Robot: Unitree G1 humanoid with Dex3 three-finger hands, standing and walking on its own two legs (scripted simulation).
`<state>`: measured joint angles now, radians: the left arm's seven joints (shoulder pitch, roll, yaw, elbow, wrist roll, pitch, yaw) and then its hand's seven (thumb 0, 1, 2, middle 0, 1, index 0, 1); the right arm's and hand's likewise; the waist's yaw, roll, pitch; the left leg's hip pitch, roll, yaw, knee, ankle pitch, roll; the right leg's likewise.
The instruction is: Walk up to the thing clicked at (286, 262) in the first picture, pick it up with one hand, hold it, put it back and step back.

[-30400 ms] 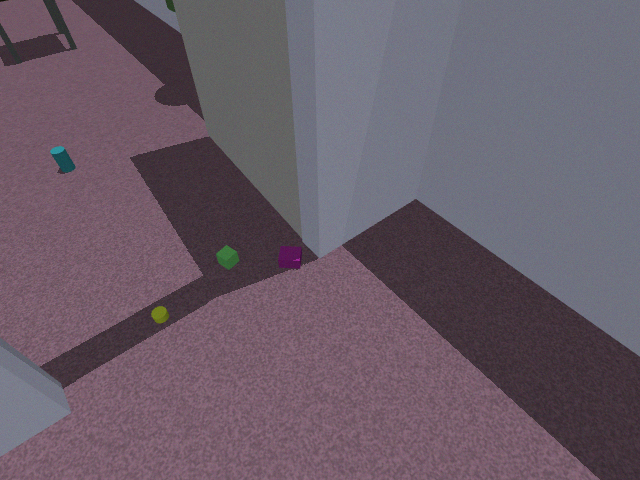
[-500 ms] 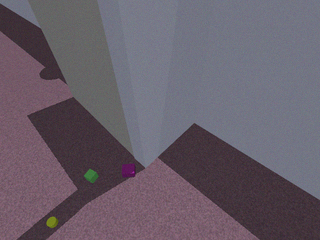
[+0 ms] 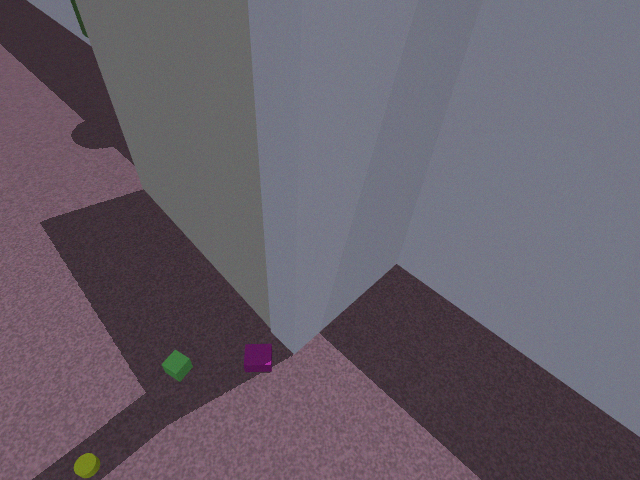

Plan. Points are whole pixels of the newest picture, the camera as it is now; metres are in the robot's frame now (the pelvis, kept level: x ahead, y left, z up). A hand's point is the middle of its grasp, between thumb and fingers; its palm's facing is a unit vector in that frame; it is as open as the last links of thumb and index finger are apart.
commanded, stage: walk up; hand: left
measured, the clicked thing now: (258, 357) +0.64 +0.15 -0.74
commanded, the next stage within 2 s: none
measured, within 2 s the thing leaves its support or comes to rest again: neither
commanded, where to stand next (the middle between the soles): +0.25 -0.08 m, yaw -1 degrees
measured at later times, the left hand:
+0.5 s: hand (185, 395) +0.28 +0.20 -0.12, palm faces -0.05 -0.93 -0.36, open 7.4 cm
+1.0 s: hand (175, 412) +0.27 +0.23 -0.16, palm faces -0.03 -0.92 -0.38, open 7.4 cm
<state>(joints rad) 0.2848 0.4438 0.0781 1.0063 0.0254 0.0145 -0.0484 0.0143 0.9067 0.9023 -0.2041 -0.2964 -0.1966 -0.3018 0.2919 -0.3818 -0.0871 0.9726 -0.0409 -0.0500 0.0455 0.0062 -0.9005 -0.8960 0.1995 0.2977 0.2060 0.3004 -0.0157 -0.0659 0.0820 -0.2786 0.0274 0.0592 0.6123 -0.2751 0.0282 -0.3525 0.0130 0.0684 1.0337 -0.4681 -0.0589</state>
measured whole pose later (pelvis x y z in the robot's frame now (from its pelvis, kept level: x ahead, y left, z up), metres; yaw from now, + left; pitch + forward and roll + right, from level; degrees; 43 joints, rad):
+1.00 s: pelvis +0.19 -0.05 -0.01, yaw -1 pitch -2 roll -2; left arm 0.17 0.40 0.04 0.95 0.00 0.00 0.00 0.01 0.91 0.90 -0.21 -0.30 -0.20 -0.30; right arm 0.11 -0.39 -0.02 0.87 -0.02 0.01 0.01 0.01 -0.90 -0.90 0.20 0.30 0.21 0.30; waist 0.01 0.03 0.14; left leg -0.45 0.06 -0.01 0.71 -0.22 0.00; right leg -0.24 0.00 -0.01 0.67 -0.40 0.00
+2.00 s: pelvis +0.21 -0.05 +0.02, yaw +0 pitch -2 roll -1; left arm 0.09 0.37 0.01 1.13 0.01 -0.01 -0.01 0.01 0.90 0.90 -0.21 -0.30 -0.20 -0.30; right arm 0.04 -0.35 -0.01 1.12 -0.01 0.01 0.03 0.01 -0.90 -0.90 0.20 0.30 0.21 0.30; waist 0.00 0.02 0.07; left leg -0.25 0.03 -0.02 0.38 -0.09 -0.02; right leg -0.06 -0.03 -0.02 0.36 -0.26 0.03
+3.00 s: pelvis +0.13 -0.06 +0.00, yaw +6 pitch +0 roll +1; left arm 0.22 0.36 0.07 0.89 0.06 0.00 0.02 0.01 0.90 0.90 -0.21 -0.30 -0.20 -0.30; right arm 0.16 -0.42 -0.08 0.92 -0.02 0.09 0.03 0.01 -0.90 -0.90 0.20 0.30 0.20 0.30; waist 0.02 0.07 0.13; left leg -0.37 -0.03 -0.12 0.92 -0.47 -0.02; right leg -0.32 -0.08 -0.08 0.67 -0.35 -0.01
